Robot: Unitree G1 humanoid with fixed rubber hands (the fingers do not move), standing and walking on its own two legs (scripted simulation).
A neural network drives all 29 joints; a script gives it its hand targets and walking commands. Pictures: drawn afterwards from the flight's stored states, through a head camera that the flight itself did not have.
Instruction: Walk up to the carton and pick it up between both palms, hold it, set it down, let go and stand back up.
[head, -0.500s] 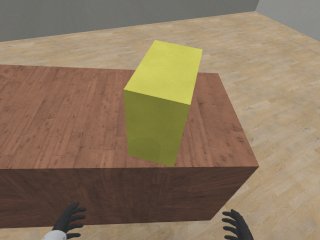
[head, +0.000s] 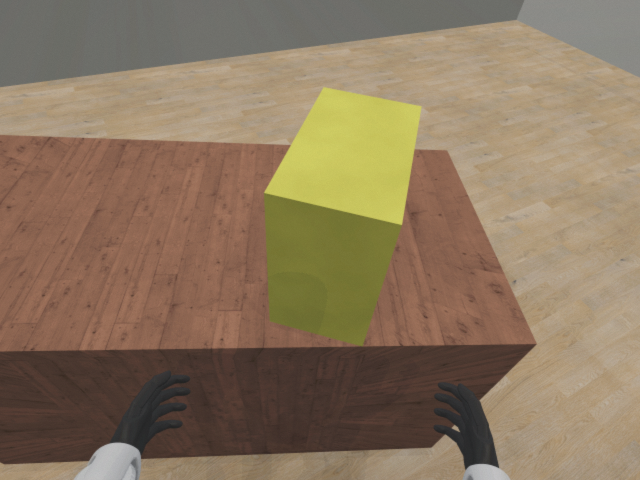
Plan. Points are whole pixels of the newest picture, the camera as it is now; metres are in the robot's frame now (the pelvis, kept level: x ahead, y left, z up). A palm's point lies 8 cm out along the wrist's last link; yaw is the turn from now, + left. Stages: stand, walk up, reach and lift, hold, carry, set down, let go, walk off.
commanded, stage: reach and lift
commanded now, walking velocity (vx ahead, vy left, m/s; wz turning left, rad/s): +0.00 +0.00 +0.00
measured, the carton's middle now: (343, 217) +0.51 -0.02 +0.02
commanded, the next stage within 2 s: none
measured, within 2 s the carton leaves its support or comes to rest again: neither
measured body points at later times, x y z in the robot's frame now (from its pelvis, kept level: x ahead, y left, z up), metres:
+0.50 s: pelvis +0.01 -0.01 +0.00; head +0.01 +0.00 +0.45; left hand +0.23 +0.22 -0.01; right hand +0.24 -0.17 -0.01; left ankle +0.03 +0.10 -0.74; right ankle -0.05 -0.14 -0.74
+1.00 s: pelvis -0.01 +0.00 +0.00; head +0.02 +0.03 +0.45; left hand +0.30 +0.22 +0.03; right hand +0.30 -0.15 +0.03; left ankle +0.03 +0.10 -0.74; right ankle -0.05 -0.14 -0.74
